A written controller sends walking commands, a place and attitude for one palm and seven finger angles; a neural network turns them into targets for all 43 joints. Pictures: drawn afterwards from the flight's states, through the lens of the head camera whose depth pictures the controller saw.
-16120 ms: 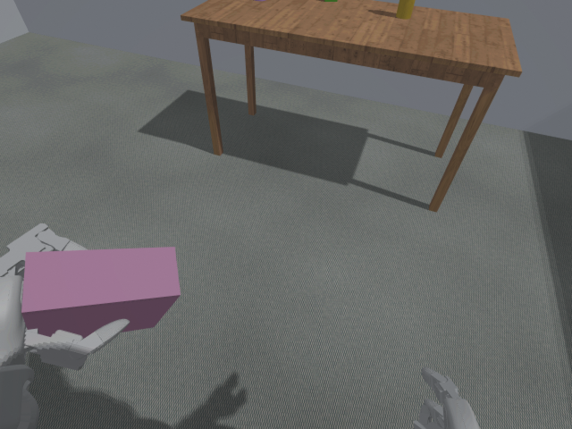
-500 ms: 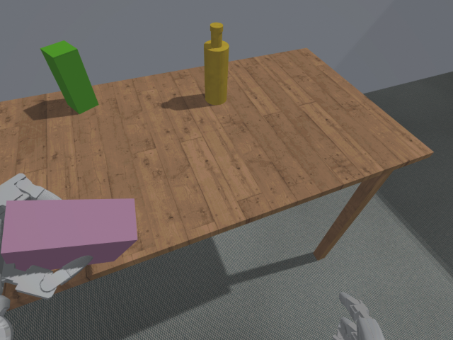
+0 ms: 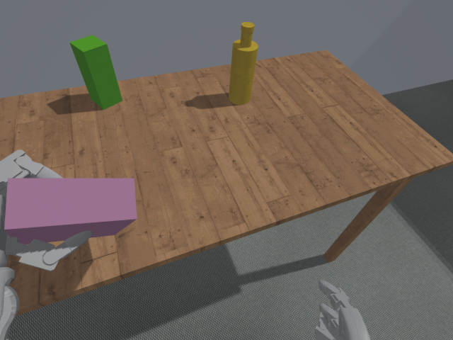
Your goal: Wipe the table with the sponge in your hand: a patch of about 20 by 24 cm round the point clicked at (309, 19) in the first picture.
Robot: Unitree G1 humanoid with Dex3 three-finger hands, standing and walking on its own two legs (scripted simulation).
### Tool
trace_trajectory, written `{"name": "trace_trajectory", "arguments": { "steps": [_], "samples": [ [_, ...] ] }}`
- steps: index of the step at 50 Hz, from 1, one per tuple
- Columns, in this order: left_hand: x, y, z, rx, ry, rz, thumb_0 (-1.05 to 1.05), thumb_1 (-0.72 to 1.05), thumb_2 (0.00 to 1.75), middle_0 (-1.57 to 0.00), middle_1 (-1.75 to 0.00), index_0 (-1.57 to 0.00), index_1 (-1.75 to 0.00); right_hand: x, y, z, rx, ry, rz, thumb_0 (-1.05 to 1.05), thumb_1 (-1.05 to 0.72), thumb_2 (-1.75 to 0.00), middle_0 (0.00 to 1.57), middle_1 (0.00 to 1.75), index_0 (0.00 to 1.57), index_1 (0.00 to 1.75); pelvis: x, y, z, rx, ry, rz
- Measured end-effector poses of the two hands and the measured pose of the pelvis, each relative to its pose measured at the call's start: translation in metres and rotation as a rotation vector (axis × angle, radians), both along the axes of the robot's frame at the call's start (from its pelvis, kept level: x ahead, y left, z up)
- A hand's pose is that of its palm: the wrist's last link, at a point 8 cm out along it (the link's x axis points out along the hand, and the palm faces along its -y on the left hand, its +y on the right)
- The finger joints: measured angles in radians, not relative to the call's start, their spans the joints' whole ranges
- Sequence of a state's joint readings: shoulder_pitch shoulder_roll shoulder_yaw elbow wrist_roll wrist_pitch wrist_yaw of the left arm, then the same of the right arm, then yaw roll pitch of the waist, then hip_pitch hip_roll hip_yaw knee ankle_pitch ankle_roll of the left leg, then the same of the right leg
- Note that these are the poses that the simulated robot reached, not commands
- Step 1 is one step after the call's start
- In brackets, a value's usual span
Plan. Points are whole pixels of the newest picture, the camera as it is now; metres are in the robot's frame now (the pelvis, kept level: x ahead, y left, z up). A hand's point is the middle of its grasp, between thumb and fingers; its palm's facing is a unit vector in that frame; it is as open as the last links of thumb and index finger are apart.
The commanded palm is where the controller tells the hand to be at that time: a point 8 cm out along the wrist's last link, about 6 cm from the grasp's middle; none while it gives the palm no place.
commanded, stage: come to a stop and stand still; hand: left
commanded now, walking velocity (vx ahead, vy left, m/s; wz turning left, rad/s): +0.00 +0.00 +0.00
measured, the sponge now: (91, 212) +0.24 +0.22 +0.14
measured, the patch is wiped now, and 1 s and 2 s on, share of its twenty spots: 0.00 0.00 0.00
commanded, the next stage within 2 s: look again from close up in 0.22 s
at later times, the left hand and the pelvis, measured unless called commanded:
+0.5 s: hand (45, 214) +0.22 +0.26 +0.16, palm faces +0.40 -0.85 -0.35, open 9.6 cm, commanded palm +0.16 +0.29 +0.18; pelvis +0.00 +0.01 +0.00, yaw +1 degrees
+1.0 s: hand (73, 232) +0.20 +0.22 +0.16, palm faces +0.28 -0.77 -0.57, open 9.6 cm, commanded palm +0.16 +0.27 +0.19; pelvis -0.02 -0.03 -0.01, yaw +2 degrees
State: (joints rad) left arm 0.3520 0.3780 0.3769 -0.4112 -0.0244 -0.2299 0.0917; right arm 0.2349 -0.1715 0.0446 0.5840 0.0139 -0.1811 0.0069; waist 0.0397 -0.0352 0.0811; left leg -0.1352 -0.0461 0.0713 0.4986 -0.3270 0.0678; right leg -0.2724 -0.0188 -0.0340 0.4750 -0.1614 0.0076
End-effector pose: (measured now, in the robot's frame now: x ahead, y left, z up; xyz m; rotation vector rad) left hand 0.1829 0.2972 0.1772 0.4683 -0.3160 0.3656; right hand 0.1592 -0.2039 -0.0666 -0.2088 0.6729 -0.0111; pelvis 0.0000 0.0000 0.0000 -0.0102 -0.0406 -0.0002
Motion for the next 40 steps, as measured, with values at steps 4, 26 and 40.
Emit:
{"name": "trace_trajectory", "arguments": {
  "steps": [4, 26, 40],
  "samples": [
    [0.003, 0.003, 0.003, -0.020, -0.036, -0.004, 0.00, -0.45, 1.01, -0.80, -1.35, -0.79, -1.34, 0.015, 0.004, 0.006, -0.013, -0.023, 0.008, 0.01, -0.91, -0.90, 0.20, 0.30, 0.20, 0.30, 0.004, 0.006, 0.000, -0.007, 0.006, 0.002],
    [-0.003, 0.003, -0.004, -0.040, 0.004, -0.008, 0.00, -0.45, 1.02, -0.80, -1.35, -0.79, -1.34, 0.020, 0.000, 0.012, -0.050, -0.007, -0.020, 0.01, -0.91, -0.90, 0.20, 0.30, 0.20, 0.30, 0.004, 0.008, 0.002, -0.014, 0.006, 0.012],
    [0.017, 0.029, 0.046, 0.056, -0.009, 0.067, 0.00, -0.45, 1.02, -0.80, -1.35, -0.79, -1.34, 0.007, -0.015, -0.008, -0.071, 0.064, 0.092, 0.01, -0.91, -0.90, 0.20, 0.30, 0.20, 0.30, -0.007, -0.009, -0.001, 0.007, 0.022, 0.058]
  ]
}}
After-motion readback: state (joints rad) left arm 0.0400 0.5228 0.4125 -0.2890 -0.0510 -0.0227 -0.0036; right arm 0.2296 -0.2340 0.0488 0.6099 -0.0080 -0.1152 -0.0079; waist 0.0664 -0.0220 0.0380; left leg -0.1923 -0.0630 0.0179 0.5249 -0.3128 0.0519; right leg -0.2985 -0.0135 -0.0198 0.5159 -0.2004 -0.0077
